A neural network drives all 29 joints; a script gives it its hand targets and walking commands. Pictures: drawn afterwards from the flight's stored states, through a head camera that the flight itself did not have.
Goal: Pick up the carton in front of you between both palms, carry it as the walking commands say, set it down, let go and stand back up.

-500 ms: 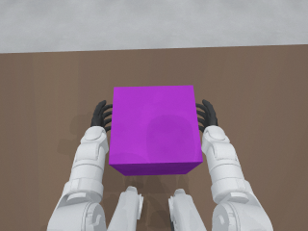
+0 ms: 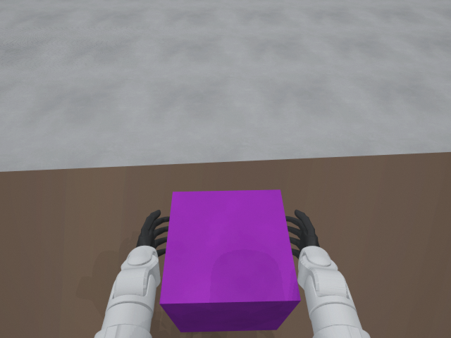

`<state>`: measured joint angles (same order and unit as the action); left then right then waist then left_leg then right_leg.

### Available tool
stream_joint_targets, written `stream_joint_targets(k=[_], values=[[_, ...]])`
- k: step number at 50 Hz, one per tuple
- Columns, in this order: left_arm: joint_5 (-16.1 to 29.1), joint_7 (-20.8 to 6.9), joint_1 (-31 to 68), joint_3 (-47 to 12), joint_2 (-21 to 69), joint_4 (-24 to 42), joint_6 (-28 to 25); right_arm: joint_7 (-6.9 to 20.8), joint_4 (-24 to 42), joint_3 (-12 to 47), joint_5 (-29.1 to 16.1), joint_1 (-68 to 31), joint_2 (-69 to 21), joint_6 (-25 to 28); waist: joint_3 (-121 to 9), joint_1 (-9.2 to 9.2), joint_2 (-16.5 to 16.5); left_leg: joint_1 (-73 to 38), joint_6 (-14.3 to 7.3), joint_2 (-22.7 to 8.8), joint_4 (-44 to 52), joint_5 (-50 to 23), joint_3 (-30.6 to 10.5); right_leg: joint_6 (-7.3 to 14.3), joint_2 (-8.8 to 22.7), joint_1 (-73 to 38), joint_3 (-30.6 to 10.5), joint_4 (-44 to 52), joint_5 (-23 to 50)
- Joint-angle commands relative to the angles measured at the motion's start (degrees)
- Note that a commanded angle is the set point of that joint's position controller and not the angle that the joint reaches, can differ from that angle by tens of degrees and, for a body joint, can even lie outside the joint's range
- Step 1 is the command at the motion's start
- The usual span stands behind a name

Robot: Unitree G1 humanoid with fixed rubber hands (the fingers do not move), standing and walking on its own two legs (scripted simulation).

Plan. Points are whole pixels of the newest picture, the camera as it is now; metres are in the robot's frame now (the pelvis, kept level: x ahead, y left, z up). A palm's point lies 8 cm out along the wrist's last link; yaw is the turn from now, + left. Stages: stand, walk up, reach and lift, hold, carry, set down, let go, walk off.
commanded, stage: reach and lift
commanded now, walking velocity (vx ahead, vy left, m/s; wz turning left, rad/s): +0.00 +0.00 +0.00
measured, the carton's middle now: (227, 264) +0.30 +0.00 -0.08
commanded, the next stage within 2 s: hold in 1.20 s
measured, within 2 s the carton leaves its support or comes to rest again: neither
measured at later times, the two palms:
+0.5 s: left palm (140, 246) +0.28 +0.15 +0.04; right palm (321, 247) +0.28 -0.15 +0.05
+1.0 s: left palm (140, 238) +0.29 +0.15 +0.06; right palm (323, 240) +0.29 -0.15 +0.06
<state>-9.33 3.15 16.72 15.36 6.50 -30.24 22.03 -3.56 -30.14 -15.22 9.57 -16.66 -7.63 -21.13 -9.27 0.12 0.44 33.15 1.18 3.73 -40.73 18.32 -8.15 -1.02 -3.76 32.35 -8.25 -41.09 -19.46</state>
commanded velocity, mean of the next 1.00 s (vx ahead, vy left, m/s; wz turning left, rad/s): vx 0.00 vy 0.00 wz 0.00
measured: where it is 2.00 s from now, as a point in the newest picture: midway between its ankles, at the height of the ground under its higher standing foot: outside the picture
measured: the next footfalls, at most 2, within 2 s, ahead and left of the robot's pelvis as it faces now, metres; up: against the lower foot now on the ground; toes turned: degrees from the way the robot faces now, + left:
none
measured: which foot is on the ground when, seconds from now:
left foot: down 0.00-1.00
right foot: down 0.00-1.00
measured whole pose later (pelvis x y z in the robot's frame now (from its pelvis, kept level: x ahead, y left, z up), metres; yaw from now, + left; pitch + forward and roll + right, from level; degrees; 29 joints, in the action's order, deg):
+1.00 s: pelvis +0.00 +0.00 +0.03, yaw +0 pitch -4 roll +0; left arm -15.1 0.4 14.3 13.4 8.5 -17.2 38.5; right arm 0.3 -17.4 -13.4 15.0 -14.5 -8.6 -37.7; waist -0.4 -0.1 0.3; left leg 7.1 0.7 2.4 -23.1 11.9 -7.9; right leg -0.6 -2.3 6.5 -8.3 -23.6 -12.9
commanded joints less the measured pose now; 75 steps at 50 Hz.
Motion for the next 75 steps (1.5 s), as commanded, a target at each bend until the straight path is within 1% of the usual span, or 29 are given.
stream_joint_targets(k=[1,7,9,12,14,16,20,25,33,46,53,59,61,64,66,69,71,75], values=[[9.02,-14.79,27.42,-35.85,59.57,3.85,1.69,15.27,2.38,35.29,-8.58,-26.75,-58.86,-2.4,-19.95,0.05,-0.86,-20.03,-0.22,2.34,7.85,-22.29,3.01,0.19,-2.15,-15.52,3.06,8.73,21.82],[9.61,-15.58,25.13,-37.44,58.83,9.28,7.93,16.26,7.96,36.58,-9.29,-24.42,-57.7,-8.67,-11.77,-0.36,-0.72,-25.96,0.11,1.83,14.62,-21.67,2.87,-0.04,-1.64,-22.57,3.07,15.31,21.85],[8.79,-15.82,24.67,-36.04,57.94,9.48,9.71,16.43,8.26,35.28,-8.38,-24.05,-56.79,-10.51,-7.82,-0.38,-0.34,-26.07,-0.03,1.68,16.23,-18.87,3.0,0.14,-1.57,-23.14,3.03,16.95,19.16],[7.28,-16.29,25.45,-33.09,56.91,8.43,11.45,16.97,7.19,32.45,-6.96,-24.7,-56.09,-12.26,-2.76,-0.23,-0.15,-25.15,-0.45,1.51,17.88,-12.64,3.48,0.6,-1.46,-22.7,3.36,18.53,13.22],[6.3,-16.76,27.29,-30.94,56.74,6.95,11.8,17.5,5.72,30.45,-6.11,-26.62,-55.95,-12.64,-0.58,-0.08,-0.17,-24.33,-0.76,1.37,18.22,-8.58,3.89,0.75,-1.29,-21.74,3.64,18.87,9.13],[6.2,-17.19,30.25,-30.67,57.46,6.79,11.62,17.99,5.59,30.17,-6.12,-29.69,-56.63,-12.42,-0.83,-0.07,-0.38,-24.39,-0.91,1.25,17.99,-6.36,4.15,0.91,-1.13,-21.3,3.83,18.76,6.79],[7.14,-17.7,34.95,-31.89,59.29,8.14,11.14,18.49,6.79,31.45,-7.09,-34.34,-58.42,-11.97,-5.13,-0.18,-0.52,-25.75,-0.95,1.25,17.03,-7.02,4.34,0.85,-1.14,-22.22,4.05,17.9,7.4],[7.57,-17.89,36.16,-32.42,59.85,8.32,11.22,18.61,6.92,31.96,-7.54,-35.43,-58.95,-12.04,-7.44,-0.3,-0.42,-26.89,-0.82,1.41,17.12,-7.67,4.61,0.61,-1.29,-23.07,4.18,17.81,8.08],[7.32,-17.56,33.46,-32.07,58.79,9.04,12.23,18.33,7.81,31.54,-7.15,-32.67,-57.58,-13.0,-7.34,-0.23,-0.48,-28.82,-0.48,1.53,18.51,-12.04,4.63,0.35,-1.57,-24.97,4.35,18.87,12.41],[8.68,-16.96,27.92,-34.8,57.15,15.08,13.92,17.63,13.75,34.12,-8.47,-27.03,-56.34,-14.73,-7.33,-0.16,-0.4,-31.82,-0.13,2.01,19.6,-19.06,4.14,-0.07,-1.96,-28.36,3.94,20.13,19.63],[9.1,-16.81,26.16,-35.42,56.32,17.18,14.9,17.32,15.73,34.7,-8.84,-25.17,-55.87,-15.75,-6.5,-0.14,-0.34,-32.46,-0.06,2.19,20.1,-20.53,4.02,-0.26,-2.0,-29.44,3.69,20.68,21.38],[9.38,-16.84,26.29,-35.74,55.92,18.27,15.64,17.2,16.78,34.98,-9.05,-25.29,-55.71,-16.51,-5.94,-0.09,-0.23,-32.54,-0.08,2.22,20.35,-20.05,3.98,-0.33,-1.95,-29.74,3.58,20.93,21.08],[10.22,-16.85,26.55,-37.08,56.18,19.7,15.93,17.14,18.29,36.21,-9.73,-25.47,-55.99,-16.82,-6.78,-0.24,-0.24,-33.16,-0.04,2.22,20.4,-20.75,3.88,-0.34,-1.96,-30.32,3.55,21.06,21.86],[12.12,-16.57,26.19,-40.04,56.2,23.67,17.16,16.79,22.26,38.89,-11.39,-24.93,-55.87,-18.13,-8.99,-0.47,-0.29,-34.92,0.15,2.16,20.74,-23.91,3.53,-0.45,-1.94,-32.17,3.33,21.39,25.25],[11.75,-16.19,24.96,-39.57,55.1,24.14,18.49,16.46,22.69,38.47,-11.14,-23.68,-54.56,-19.46,-7.2,-0.39,-0.27,-34.62,0.2,2.09,21.47,-23.13,3.59,-0.46,-1.9,-32.24,3.3,21.99,24.33],[9.71,-15.98,24.2,-36.43,53.2,21.73,19.82,16.46,20.27,35.59,-9.44,-23.16,-52.56,-20.72,-1.6,-0.23,-0.22,-32.59,-0.01,1.98,22.64,-16.83,4.09,-0.24,-1.84,-30.1,3.67,23.1,17.43],[9.24,-16.21,25.23,-35.46,53.26,20.56,20.01,16.81,19.26,34.66,-8.98,-24.36,-52.51,-20.84,-0.01,-0.26,-0.27,-31.85,-0.18,1.83,22.86,-13.57,4.28,-0.01,-1.74,-29.06,3.93,23.37,14.12],[9.71,-16.71,28.79,-35.84,54.65,20.44,19.69,17.42,19.22,35.15,-9.47,-28.14,-53.8,-20.45,-1.66,-0.24,-0.54,-32.03,-0.31,1.69,22.29,-12.25,4.36,0.19,-1.66,-28.81,4.25,22.9,12.75]])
